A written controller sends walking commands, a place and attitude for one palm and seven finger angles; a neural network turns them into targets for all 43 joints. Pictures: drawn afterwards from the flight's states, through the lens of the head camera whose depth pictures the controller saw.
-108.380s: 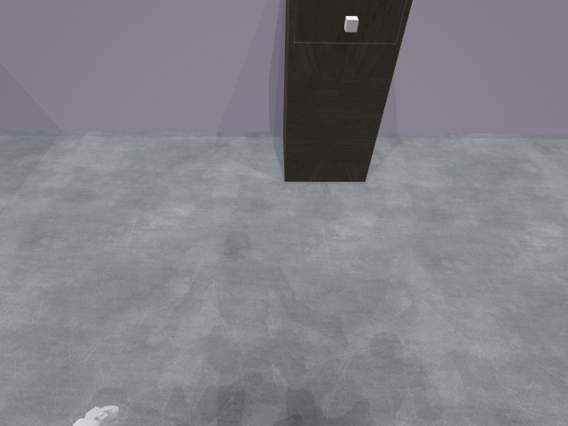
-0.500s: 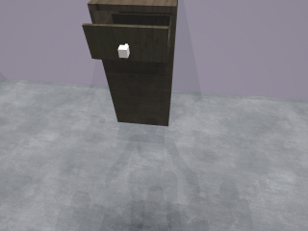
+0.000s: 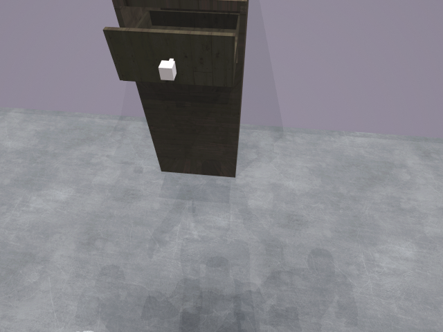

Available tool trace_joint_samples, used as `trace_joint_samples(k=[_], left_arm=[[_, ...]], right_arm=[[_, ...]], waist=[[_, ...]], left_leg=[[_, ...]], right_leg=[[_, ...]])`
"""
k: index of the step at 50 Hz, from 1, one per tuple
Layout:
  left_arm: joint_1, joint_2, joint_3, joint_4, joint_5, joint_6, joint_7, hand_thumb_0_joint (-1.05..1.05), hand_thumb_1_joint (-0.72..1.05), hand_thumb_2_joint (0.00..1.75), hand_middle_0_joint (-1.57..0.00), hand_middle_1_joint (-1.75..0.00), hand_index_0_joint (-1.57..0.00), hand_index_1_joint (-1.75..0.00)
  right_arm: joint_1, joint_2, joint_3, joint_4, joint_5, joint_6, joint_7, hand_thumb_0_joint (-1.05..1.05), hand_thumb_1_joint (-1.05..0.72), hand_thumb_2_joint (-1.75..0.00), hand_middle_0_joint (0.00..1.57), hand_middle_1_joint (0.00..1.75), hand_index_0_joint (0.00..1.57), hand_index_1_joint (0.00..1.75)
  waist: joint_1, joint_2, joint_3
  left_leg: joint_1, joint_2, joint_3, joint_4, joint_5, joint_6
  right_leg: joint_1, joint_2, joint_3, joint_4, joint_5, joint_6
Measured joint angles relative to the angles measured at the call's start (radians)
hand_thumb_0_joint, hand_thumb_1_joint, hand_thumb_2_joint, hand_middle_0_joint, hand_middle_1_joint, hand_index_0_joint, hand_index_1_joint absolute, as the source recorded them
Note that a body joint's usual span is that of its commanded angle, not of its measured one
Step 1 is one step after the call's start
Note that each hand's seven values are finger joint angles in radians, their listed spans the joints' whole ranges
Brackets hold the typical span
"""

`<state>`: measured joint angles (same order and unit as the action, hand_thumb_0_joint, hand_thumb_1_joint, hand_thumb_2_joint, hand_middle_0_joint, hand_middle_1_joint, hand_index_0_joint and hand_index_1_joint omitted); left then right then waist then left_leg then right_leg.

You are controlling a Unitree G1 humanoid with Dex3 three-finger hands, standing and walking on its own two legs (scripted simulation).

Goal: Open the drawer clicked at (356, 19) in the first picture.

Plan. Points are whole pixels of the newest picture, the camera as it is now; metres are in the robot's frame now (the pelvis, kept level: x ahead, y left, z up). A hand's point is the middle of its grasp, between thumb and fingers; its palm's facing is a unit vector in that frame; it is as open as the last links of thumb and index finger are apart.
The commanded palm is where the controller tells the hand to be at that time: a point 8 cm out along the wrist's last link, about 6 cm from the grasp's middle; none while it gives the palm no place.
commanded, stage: look to check the result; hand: left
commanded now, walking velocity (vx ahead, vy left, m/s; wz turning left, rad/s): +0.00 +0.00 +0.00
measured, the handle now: (169, 66) +0.82 +0.20 +0.03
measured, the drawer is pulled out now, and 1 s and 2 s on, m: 0.16 0.16 0.16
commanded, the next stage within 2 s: stand and wait in 1.44 s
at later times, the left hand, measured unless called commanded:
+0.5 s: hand out of the picture +0.10 +0.24 -0.16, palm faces -0.04 -0.94 -0.34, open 7.4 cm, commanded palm none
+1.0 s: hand out of the picture +0.10 +0.24 -0.16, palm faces -0.05 -0.94 -0.34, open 7.4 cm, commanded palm none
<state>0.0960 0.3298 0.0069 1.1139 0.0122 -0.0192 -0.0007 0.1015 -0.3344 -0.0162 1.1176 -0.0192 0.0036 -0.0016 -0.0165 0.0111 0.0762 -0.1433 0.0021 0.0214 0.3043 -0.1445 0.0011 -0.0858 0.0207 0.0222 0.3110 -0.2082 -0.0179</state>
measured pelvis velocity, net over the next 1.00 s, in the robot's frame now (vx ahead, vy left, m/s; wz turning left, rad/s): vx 0.01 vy -0.01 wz -0.01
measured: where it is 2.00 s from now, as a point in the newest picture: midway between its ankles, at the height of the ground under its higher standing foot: outside the picture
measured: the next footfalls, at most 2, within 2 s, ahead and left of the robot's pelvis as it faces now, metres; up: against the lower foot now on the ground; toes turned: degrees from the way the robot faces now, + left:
none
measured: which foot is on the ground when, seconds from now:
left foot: down 0.00-1.00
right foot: down 0.00-1.00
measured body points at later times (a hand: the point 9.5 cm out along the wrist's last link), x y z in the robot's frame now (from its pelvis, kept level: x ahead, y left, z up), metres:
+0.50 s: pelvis +0.02 -0.01 +0.00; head +0.04 -0.01 +0.45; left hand +0.10 +0.29 -0.13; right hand +0.10 -0.30 -0.14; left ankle +0.01 +0.12 -0.75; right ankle -0.03 -0.11 -0.75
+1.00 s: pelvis +0.01 -0.01 +0.00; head +0.04 -0.01 +0.45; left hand +0.10 +0.29 -0.13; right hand +0.08 -0.31 -0.14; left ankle +0.01 +0.12 -0.75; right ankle -0.03 -0.11 -0.75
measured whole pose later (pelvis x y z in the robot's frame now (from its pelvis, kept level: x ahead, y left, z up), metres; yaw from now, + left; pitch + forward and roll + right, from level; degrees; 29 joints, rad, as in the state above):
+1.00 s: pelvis +0.01 -0.01 +0.00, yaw -1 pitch -1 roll +0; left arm 0.10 0.34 0.01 1.11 0.01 -0.02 0.00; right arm 0.11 -0.33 -0.01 1.11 -0.02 0.01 -0.01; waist -0.01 0.00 0.07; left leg -0.11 0.02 0.03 0.29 -0.16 -0.01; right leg -0.04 0.04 0.03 0.28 -0.21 -0.03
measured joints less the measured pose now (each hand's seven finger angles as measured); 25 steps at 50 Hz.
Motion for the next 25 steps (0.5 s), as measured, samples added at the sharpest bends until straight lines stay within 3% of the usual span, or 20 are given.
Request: trace_joint_samples(k=[25], left_arm=[[0.005, 0.005, 0.001, -0.001, -0.001, -0.003, 0.003, 0.01, 0.9, 0.9, -0.21, -0.3, -0.2, -0.3]], right_arm=[[-0.016, 0.0, 0.0, -0.012, 0.002, 0.001, -0.005, 0.01, -0.9, -0.9, 0.21, 0.3, 0.2, 0.3]], waist=[[0.006, -0.01, -0.007]], left_leg=[[0.023, 0.012, 0.002, -0.001, -0.025, -0.01]], right_leg=[[0.031, 0.011, 0.003, -0.022, -0.011, -0.01]])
